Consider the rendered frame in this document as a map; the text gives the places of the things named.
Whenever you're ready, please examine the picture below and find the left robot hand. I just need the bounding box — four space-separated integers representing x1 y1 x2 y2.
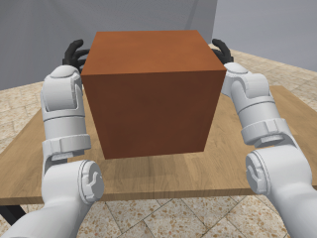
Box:
62 39 90 83

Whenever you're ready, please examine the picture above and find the left robot upper arm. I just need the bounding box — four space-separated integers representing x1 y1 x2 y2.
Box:
0 160 105 238

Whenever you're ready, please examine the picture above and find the left robot forearm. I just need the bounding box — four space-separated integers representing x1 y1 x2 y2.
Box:
40 64 92 201

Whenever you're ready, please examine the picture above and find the right robot forearm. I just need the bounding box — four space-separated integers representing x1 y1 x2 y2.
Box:
221 62 312 183

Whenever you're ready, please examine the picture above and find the table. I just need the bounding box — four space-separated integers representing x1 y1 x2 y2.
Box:
0 85 317 226

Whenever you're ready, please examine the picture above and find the right robot hand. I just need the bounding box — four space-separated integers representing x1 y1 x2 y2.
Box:
211 39 234 64

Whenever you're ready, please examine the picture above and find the right robot upper arm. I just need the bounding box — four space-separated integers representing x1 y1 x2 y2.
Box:
245 144 317 238

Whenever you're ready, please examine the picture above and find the carton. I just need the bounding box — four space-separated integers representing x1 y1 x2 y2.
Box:
80 30 227 160

